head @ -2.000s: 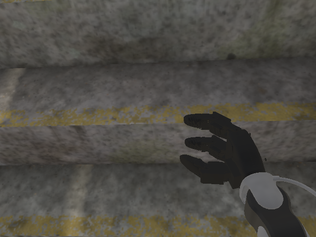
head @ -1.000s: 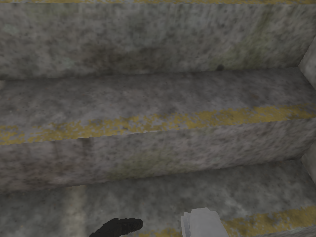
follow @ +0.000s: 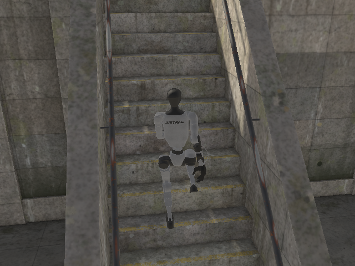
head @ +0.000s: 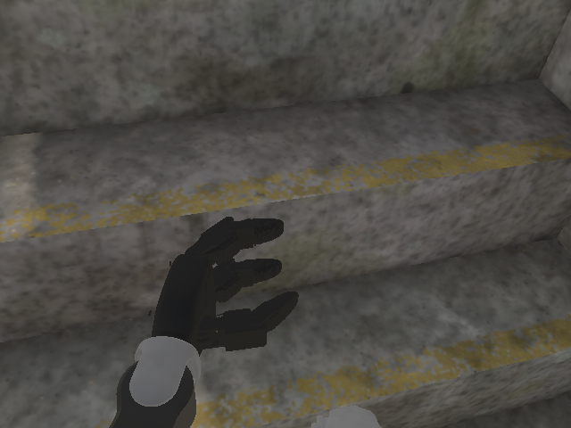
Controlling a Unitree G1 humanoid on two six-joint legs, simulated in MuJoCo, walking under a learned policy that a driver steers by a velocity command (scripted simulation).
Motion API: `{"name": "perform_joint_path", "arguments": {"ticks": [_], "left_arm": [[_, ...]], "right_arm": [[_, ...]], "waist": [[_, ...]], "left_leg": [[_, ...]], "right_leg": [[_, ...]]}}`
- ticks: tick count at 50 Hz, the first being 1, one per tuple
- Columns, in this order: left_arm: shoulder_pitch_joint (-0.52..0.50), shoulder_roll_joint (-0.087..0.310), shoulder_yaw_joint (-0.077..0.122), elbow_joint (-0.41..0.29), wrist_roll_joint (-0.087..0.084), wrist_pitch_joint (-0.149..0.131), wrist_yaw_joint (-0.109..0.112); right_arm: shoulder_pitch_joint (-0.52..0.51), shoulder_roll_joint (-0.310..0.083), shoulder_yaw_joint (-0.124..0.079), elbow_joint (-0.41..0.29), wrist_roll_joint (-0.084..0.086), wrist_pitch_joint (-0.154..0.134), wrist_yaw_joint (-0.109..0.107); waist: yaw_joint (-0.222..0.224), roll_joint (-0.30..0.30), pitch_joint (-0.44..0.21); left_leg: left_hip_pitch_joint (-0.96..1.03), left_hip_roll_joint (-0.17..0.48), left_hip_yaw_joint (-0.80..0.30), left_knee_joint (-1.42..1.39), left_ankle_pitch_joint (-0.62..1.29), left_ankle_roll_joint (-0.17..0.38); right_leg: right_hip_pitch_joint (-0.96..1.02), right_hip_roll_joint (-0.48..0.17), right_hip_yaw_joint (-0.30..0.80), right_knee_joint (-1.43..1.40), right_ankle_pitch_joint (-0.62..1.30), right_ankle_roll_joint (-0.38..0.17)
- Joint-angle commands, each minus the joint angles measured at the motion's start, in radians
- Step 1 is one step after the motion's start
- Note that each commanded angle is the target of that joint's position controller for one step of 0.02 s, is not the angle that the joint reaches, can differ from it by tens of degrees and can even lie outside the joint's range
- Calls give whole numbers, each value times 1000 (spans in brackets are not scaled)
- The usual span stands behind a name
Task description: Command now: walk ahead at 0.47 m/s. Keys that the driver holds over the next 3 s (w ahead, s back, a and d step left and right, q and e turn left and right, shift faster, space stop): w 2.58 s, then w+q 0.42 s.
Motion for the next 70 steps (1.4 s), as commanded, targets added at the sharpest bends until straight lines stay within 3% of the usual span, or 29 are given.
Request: {"name": "perform_joint_path", "arguments": {"ticks": [1, 2, 4, 11, 15, 18, 19, 21, 22, 23, 24, 25, 28, 31, 33, 36, 41, 46, 49, 52, 54, 57, 58, 59, 61, 63, 65, 66, 70], "left_arm": [[42, 53, -12, -31, -73, 29, 6], [-153, 73, 7, -58, -50, 68, 32], [-173, 85, 23, -55, -20, 121, 56], [-96, -18, 8, 56, -15, 79, 30], [-175, -82, -37, -45, -7, 59, -11], [-293, -61, -77, -132, 7, 67, -36], [-286, -102, -90, -127, 5, 64, -27], [79, 101, 35, -16, -20, 67, 8], [301, 236, 88, 29, -1, 80, 28], [467, 303, 118, 109, 45, 102, 35], [604, 427, 168, 234, 85, 118, 49], [639, 373, 165, 268, 129, 137, 71], [366, 116, 81, 449, 75, 140, 42], [248, 34, 61, 508, 95, 109, -5], [299, 80, 54, 538, 118, 92, -9], [386, 60, 18, 603, 117, 95, -1], [640, 130, 28, 672, 61, 74, 21], [814, 175, 60, 705, 58, 86, 79], [814, 166, 62, 745, 92, 104, 79], [912, 99, 48, 790, 65, 117, 90], [838, 152, 53, 783, 30, 112, 96], [860, 341, 92, 793, 52, 75, 82], [924, 318, 97, 782, 40, 52, 64], [896, 340, 92, 760, 30, 23, 44], [672, 245, 77, 681, 56, 11, -11], [229, 101, 71, 457, 36, 22, -34], [297, 1, 34, 364, 67, 56, -16], [374, 9, 24, 367, 66, 67, -16], [442, 76, 14, 396, 59, 81, 18]], "right_arm": [[-153, -300, -80, -169, -12, -68, -58], [-129, -199, -52, -151, -32, -89, -76], [-146, -150, -25, -169, -23, -96, -91], [140, -56, -13, -28, 2, -49, -75], [181, -51, -30, -4, 31, -35, -91], [-7, -71, -28, -26, 64, -30, -96], [-23, -96, -29, 12, 109, -16, -94], [33, -171, -25, 85, 61, -73, -58], [-20, -342, -71, 92, 82, -77, -57], [-132, -399, -100, 55, 74, -78, -68], [-138, -167, -69, -11, 55, -103, -47], [-134, -84, -62, 25, 69, -153, -11], [-462, 75, -5, -283, 44, -141, 35], [-319, 104, 57, -264, 66, -104, 19], [-338, 79, 70, -242, 67, -84, 5], [-423, 105, 90, -237, 70, -57, -20], [-704, 131, 138, -292, 77, -71, -59], [-837, 187, 181, -320, 80, -91, -28], [-833, 220, 189, -358, 75, -73, 0], [-1088, 250, 212, -473, 70, -95, 40], [-1068, 241, 231, -500, 48, -103, 38], [-768, 29, 121, -370, 49, -78, 11], [-671, 44, 122, -342, 41, -84, 5], [-491, -50, 78, -314, 24, -56, -8], [-277, -162, 5, -133, 1, 15, -26], [-411, -36, 38, -80, -46, 40, -12], [-574, 30, 38, -54, 13, 2, -14], [-568, 50, 41, -14, 38, -15, -13], [-503, -16, 32, 27, -5, -40, -7]], "waist": [[126, 78, 93], [48, -91, 165], [24, -5, 214], [-63, 213, 180], [-60, 174, 236], [1, 120, 265], [58, 168, 150], [219, 313, -152], [357, 458, -259], [413, 433, -288], [312, -64, -315], [310, -161, -529], [59, -61, 2], [-79, 14, 66], [-65, -2, 53], [-17, -13, 110], [154, -35, 133], [228, 17, 65], [181, -1, 16], [225, 33, 64], [152, -29, -45], [24, -239, -283], [59, -197, -330], [3, -75, -507], [-33, 332, -526], [49, 215, -138], [184, 160, 74], [230, 135, 128], [269, 196, 90]], "left_leg": [[261, 605, -1024, -605, -90, 195], [189, 561, -1050, -640, -243, 194], [85, 471, -922, -622, -252, 217], [500, 388, -471, -580, 274, 171], [699, 430, -422, -624, 257, 128], [122, 382, -227, -984, 333, 143], [-70, 343, -101, -962, 801, 129], [138, 337, -36, -599, 2111, 136], [344, 348, -86, -442, 2296, 112], [316, 353, -149, -207, 2132, 106], [-136, 140, -236, 190, 1357, 70], [-289, -30, -462, 863, 659, 30], [-682, -38, -466, 1386, 661, 53], [-784, 10, -416, 1461, 682, 76], [-866, -11, -334, 1646, 741, 35], [-1107, -18, -322, 1799, 810, 8], [-1254, -8, -151, 1577, 728, -29], [-1511, 61, -78, 1456, 513, -69], [-1548, 120, -94, 1644, 428, -60], [-1322, 179, 35, 1338, 399, -46], [-691, 134, 107, 897, 323, 15], [-272, -47, 136, 688, -40, 42], [-1, 56, -115, 467, -19, 103], [144, 95, -302, 344, -181, 127], [254, 170, -549, 28, -215, 153], [-88, 199, -568, -155, -72, 106], [-352, 269, -664, -255, -387, 60], [-372, 237, -574, -272, -349, 23], [-402, 244, -418, -384, -180, 71]], "right_leg": [[-455, -154, 192, 159, 303, 68], [-445, -140, 170, 85, 396, 95], [-325, -153, 58, -29, 488, 134], [-387, -203, -140, -122, 405, 95], [-707, -266, -93, -8, 88, 113], [-82, -279, -312, -509, 183, 82], [400, -208, -363, -663, 54, 14], [879, 6, -423, -696, -47, -70], [920, 17, -254, -958, -96, -81], [1056, -9, -30, -1161, -123, -97], [1306, -304, 649, -1597, -201, -252], [1348, -450, 1051, -1955, -512, -259], [758, -333, 499, -1775, -386, -25], [635, -229, -12, -1694, 34, 51], [609, -256, -62, -1801, 103, -15], [634, -268, -91, -1834, 137, 83], [739, -297, -22, -2031, 93, 27], [1147, -377, 77, -2136, 145, -30], [1312, -372, 45, -2107, 238, -80], [1182, -327, -49, -2205, 394, -96], [949, -269, -212, -2244, 1045, -91], [1220, -330, -204, -1884, 2642, -215], [1069, -361, -111, -1659, 2608, -209], [1039, -322, -129, -1554, 2449, -208], [796, -146, -162, -1166, 1093, -236], [366, 10, 102, -272, 427, -190], [132, 25, 128, -78, 354, -169], [96, 13, 120, -112, 429, -143], [43, 1, 1, -154, 570, -24]]}}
